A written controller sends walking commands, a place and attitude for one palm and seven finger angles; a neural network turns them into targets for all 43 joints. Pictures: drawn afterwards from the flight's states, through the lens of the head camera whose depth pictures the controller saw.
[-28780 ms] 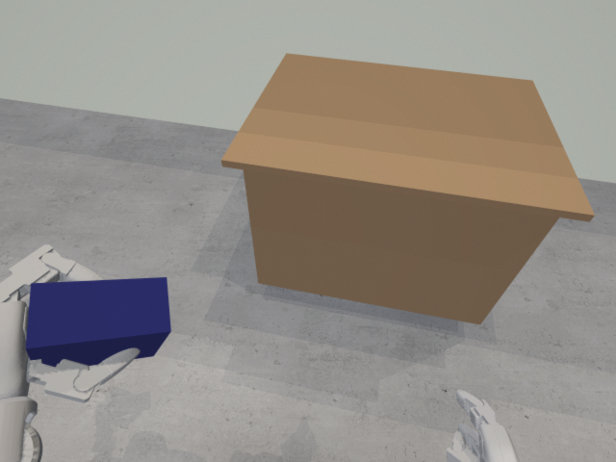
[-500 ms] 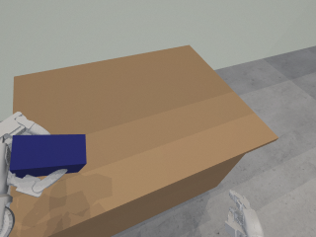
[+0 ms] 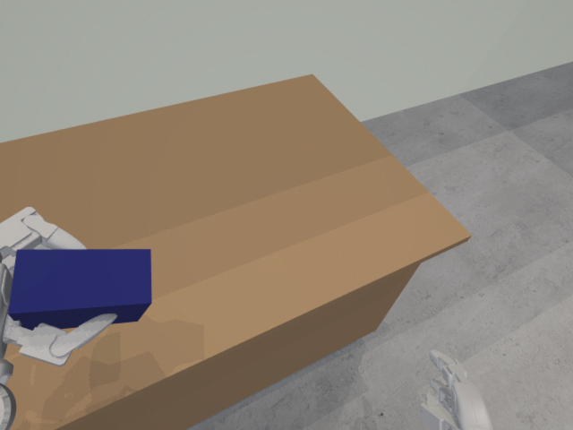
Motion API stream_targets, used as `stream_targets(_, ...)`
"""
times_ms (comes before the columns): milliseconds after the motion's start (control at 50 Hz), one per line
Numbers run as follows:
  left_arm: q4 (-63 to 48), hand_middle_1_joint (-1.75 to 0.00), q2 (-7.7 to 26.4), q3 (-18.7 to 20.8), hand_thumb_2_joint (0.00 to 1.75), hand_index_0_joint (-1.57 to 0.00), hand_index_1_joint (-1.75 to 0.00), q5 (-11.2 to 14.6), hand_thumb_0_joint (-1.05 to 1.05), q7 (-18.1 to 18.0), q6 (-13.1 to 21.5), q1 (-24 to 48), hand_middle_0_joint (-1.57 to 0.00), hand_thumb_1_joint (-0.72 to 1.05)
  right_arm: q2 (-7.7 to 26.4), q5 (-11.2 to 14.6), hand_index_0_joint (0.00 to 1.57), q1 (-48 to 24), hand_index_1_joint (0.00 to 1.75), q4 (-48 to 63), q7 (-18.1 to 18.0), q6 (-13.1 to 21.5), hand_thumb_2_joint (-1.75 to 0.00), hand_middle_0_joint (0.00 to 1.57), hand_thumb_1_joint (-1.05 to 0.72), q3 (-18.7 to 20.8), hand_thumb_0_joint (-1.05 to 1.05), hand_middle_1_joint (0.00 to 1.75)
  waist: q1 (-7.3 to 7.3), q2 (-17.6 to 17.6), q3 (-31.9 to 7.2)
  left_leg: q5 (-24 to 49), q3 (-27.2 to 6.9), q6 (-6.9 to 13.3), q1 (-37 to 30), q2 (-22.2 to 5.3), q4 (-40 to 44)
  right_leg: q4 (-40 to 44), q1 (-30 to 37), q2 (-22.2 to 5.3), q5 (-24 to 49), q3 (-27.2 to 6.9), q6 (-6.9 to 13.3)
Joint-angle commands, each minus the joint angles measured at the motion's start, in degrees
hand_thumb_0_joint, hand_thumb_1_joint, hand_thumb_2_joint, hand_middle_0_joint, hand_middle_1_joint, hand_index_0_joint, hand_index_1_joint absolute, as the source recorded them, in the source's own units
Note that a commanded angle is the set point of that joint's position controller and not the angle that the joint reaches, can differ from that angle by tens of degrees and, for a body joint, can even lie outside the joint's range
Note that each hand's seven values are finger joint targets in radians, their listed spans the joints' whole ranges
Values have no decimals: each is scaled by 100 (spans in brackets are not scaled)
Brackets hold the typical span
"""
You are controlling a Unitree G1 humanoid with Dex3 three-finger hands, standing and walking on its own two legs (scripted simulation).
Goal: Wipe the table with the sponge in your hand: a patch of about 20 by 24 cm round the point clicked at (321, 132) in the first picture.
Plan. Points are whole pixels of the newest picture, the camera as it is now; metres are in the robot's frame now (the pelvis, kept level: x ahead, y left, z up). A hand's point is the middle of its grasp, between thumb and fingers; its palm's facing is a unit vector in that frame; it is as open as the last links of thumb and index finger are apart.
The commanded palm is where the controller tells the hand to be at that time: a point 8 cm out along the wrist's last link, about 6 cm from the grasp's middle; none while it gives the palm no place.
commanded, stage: shuffle to correct the standing spot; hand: left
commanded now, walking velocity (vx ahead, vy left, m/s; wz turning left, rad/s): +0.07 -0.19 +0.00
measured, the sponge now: (105, 290) +0.23 +0.21 +0.13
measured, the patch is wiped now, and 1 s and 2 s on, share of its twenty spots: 0.00 0.00 0.00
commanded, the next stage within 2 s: none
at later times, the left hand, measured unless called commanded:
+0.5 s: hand (71, 284) +0.22 +0.23 +0.16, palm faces +0.31 -0.86 -0.41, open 9.7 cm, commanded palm +0.16 +0.27 +0.18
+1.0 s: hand (71, 290) +0.22 +0.23 +0.16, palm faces +0.32 -0.86 -0.41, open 9.6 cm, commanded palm +0.16 +0.27 +0.18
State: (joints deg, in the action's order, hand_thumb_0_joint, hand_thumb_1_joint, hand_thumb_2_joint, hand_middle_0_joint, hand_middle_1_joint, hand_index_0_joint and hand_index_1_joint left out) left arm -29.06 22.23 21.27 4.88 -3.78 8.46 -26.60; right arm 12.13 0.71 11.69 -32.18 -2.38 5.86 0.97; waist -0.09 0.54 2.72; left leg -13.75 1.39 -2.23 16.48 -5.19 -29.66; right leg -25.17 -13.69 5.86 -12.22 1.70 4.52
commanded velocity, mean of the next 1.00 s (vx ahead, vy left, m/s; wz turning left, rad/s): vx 0.06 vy -0.19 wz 0.00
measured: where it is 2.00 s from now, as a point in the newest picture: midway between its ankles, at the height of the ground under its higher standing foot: outside the picture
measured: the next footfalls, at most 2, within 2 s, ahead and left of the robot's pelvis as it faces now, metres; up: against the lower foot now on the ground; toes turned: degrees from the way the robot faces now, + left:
none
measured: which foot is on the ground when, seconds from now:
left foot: down 0.00-1.00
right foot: down 0.00-1.00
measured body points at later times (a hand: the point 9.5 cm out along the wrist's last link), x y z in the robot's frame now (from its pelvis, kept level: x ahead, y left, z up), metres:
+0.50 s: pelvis +0.01 -0.01 +0.00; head +0.04 +0.01 +0.45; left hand +0.20 +0.28 +0.18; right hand +0.18 -0.23 -0.08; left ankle +0.02 +0.15 -0.74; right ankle +0.01 -0.07 -0.74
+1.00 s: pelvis +0.00 -0.01 +0.00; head +0.03 +0.00 +0.45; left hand +0.19 +0.28 +0.18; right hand +0.18 -0.24 -0.08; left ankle +0.02 +0.15 -0.74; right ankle +0.01 -0.07 -0.74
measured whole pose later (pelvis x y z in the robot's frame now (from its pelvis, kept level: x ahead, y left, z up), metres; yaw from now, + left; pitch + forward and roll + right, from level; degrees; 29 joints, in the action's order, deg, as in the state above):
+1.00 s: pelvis +0.00 -0.01 +0.00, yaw +1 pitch +0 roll -1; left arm -31.0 23.3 21.5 5.5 -3.7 6.9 -27.4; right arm 11.6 1.1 11.9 -31.7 -2.3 4.0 0.4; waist 0.3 0.6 3.2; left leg -14.9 -0.4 -3.3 16.7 -5.6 -31.5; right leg -27.0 -13.4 6.4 -13.9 3.4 5.6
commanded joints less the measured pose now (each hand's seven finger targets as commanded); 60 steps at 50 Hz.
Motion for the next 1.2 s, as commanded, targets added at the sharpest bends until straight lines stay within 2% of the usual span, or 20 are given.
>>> stream_targets(0, -1367, -160, 1129, 828, 130, -120, -160, 112, 0, -153, 305, 284, -120, 10, 639, 65, 20, -453, 30, 933, -53, 265, -90, 20, -90, 253, 0, 30, 29, -126, -946, 131, -125, 340, -640, -30, -103, 714, -156, -1046, 761, -958, -176)
stream_targets(20, -1322, -160, 1019, 737, 130, -120, -160, 121, 0, -148, 309, 212, -120, 10, 630, 44, 20, -421, 30, 928, -60, 249, -90, 20, -90, 235, 0, 30, 46, -104, -933, 177, -113, 366, -586, -44, -128, 691, -114, -1055, 831, -920, -212)
stream_targets(80, -1350, -160, 1090, 825, 130, -120, -160, 124, 0, -155, 312, 182, -120, 10, 643, 49, 20, -405, 30, 921, -68, 225, -90, 20, -90, 252, 0, 30, 35, -84, -950, 362, -135, 374, -561, -84, -124, 609, 0, -1044, 1123, -927, -292)
stream_targets(120, -1393, -160, 1082, 783, 130, -120, -160, 121, 0, -148, 316, 241, -120, 10, 642, 34, 20, -451, 30, 906, -77, 218, -90, 20, -90, 213, 0, 30, 53, -316, -852, 491, -220, 397, -566, -166, 37, 515, -53, -942, 1070, -769, -326)
stream_targets(180, -1336, -160, 1088, 804, 130, -120, -160, 104, 0, -128, 308, 200, -120, 10, 651, 53, 20, -403, 30, 917, -75, 194, -90, 20, -90, 243, 0, 30, 25, -239, -885, 554, -214, 410, -519, -216, 11, 492, 93, -907, 1163, -776, -403)
stream_targets(300, -1444, -160, 1160, 823, 130, -120, -160, 100, 0, -102, 292, 248, -120, 10, 644, 60, 20, -461, 30, 933, -62, 207, -90, 20, -90, 216, 0, 30, 16, -453, -827, 536, -309, 414, -617, -284, 191, 434, -21, -811, 956, -689, -328)
stream_targets(340, -1413, -160, 1070, 750, 130, -120, -160, 89, 0, -89, 299, 257, -120, 10, 644, 35, 20, -405, 30, 942, -59, 199, -90, 20, -90, 212, 0, 30, 21, -506, -857, 611, -390, 434, -480, -361, 241, 355, 120, -772, 910, -603, -340)
stream_targets(380, -1377, -160, 1075, 761, 130, -120, -160, 91, 0, -78, 286, 253, -120, 10, 651, 37, 20, -357, 30, 936, -48, 179, -90, 20, -90, 220, 0, 30, 19, -355, -899, 605, -361, 415, -445, -331, 138, 390, 185, -815, 1002, -649, -326)
stream_targets(440, -1400, -160, 1065, 728, 130, -120, -160, 103, 0, -67, 272, 315, -120, 10, 643, 30, 20, -391, 30, 947, -47, 188, -90, 20, -90, 202, 0, 30, 34, -476, -906, 731, -419, 415, -497, -360, 206, 320, 156, -789, 1029, -595, -282)
stream_targets(480, -1349, -160, 1061, 733, 130, -120, -160, 100, 0, -63, 248, 291, -120, 10, 625, 43, 20, -384, 30, 955, -46, 169, -90, 20, -90, 206, 0, 30, 25, -367, -859, 495, -358, 415, -481, -332, 123, 411, 97, -823, 940, -676, -308)
stream_targets(500, -1419, -160, 1082, 729, 130, -120, -160, 109, 0, -67, 241, 363, -120, 10, 617, 59, 20, -414, 30, 953, -48, 171, -90, 20, -90, 182, 0, 30, 40, -390, -840, 538, -376, 394, -548, -296, 175, 383, 33, -804, 934, -638, -242)
stream_targets(620, -1480, -160, 1099, 759, 130, -120, -160, 104, 0, -75, 257, 325, -120, 10, 624, 32, 20, -414, 30, 954, -46, 163, -90, 20, -90, 188, 0, 30, 37, -511, -1019, 1024, -471, 425, -610, -419, 190, 241, 232, -781, 1194, -511, -257)
stream_targets(780, -1415, -160, 1102, 762, 130, -120, -160, 126, 0, -77, 223, 248, -120, 10, 638, 55, 20, -385, 30, 978, -23, 118, -90, 20, -90, 211, 0, 30, 47, -342, -903, 530, -379, 394, -486, -284, 9, 422, 111, -898, 1080, -704, -215)
stream_targets(800, -1523, -160, 1127, 759, 130, -120, -160, 136, 0, -83, 222, 277, -120, 10, 631, 78, 20, -434, 30, 979, -32, 122, -90, 20, -90, 198, 0, 30, 62, -442, -876, 603, -372, 370, -578, -260, 60, 375, 34, -883, 1098, -661, -160)
stream_targets(880, -1426, -160, 1072, 737, 130, -120, -160, 129, 0, -87, 224, 277, -120, 10, 638, 63, 20, -393, 30, 981, -25, 102, -90, 20, -90, 203, 0, 30, 56, -314, -826, 311, -408, 396, -392, -264, 55, 458, 72, -888, 844, -699, -217)
stream_targets(900, -1492, -160, 1163, 787, 130, -120, -160, 141, 0, -104, 224, 286, -120, 10, 626, 76, 20, -454, 30, 971, -41, 103, -90, 20, -90, 184, 0, 30, 63, -458, -787, 329, -386, 391, -490, -252, 104, 467, -18, -869, 842, -672, -203)
stream_targets(1020, -1469, -160, 1073, 711, 130, -120, -160, 112, 0, -107, 252, 268, -120, 10, 645, 58, 20, -401, 30, 951, -47, 124, -90, 20, -90, 188, 0, 30, 56, -574, -853, 422, -522, 428, -433, -365, 262, 363, 93, -792, 745, -554, -232)
stream_targets(1100, -1432, -160, 1161, 793, 130, -120, -160, 118, 0, -99, 225, 203, -120, 10, 643, 75, 20, -425, 30, 953, -46, 135, -90, 20, -90, 197, 0, 30, 38, -460, -858, 623, -474, 413, -546, -364, 192, 402, 88, -792, 988, -593, -241)
stream_targets(1140, -1360, -160, 1070, 718, 130, -120, -160, 116, 0, -87, 222, 281, -120, 10, 652, 56, 20, -390, 30, 949, -37, 128, -90, 20, -90, 204, 0, 30, 51, -453, -821, 408, -444, 409, -389, -342, 151, 438, 120, -818, 848, -628, -257)
stream_targets(1180, -1302, -160, 1047, 708, 130, -120, -160, 125, 0, -84, 205, 257, -120, 10, 643, 72, 20, -357, 30, 949, -20, 112, -90, 20, -90, 213, 0, 30, 60, -263, -813, 166, -354, 390, -428, -236, -6, 549, 13, -906, 810, -778, -223)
